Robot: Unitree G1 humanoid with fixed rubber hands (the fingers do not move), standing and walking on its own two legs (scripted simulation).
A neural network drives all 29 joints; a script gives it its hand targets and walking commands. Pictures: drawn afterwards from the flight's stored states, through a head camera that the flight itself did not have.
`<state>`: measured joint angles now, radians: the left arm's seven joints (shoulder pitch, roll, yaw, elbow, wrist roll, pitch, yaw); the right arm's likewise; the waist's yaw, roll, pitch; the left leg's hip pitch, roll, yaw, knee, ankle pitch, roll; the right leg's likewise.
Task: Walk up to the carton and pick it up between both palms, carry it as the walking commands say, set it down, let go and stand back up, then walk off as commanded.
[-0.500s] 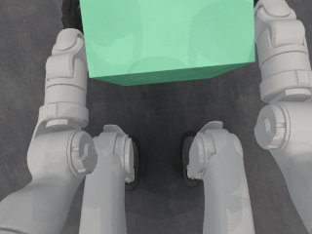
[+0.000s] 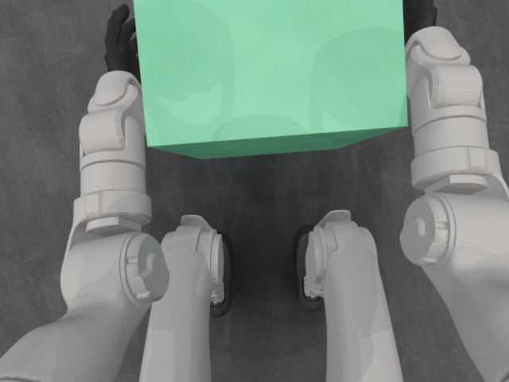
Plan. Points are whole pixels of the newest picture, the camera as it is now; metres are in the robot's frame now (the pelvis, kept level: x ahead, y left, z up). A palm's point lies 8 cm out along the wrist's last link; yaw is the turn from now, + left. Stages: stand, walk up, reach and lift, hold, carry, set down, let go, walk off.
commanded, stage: reach and lift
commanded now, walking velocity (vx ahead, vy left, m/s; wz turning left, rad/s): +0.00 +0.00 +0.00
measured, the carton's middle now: (264, 59) +0.55 -0.03 -0.16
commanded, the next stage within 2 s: none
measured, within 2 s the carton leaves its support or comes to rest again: neither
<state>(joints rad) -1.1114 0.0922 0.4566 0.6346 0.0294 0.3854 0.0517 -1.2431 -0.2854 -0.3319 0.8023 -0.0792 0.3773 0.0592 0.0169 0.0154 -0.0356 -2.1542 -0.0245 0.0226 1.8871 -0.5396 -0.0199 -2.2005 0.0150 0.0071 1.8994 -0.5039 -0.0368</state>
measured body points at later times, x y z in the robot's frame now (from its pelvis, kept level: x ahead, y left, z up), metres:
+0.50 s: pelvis +0.00 +0.00 +0.06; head +0.29 -0.03 +0.40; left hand +0.51 +0.16 -0.02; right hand +0.52 -0.21 -0.03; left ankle +0.11 +0.12 -0.42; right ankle +0.11 -0.11 -0.42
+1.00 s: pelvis +0.01 +0.00 +0.12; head +0.26 -0.03 +0.49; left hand +0.49 +0.16 +0.05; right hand +0.51 -0.21 +0.05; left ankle +0.11 +0.12 -0.42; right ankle +0.11 -0.11 -0.42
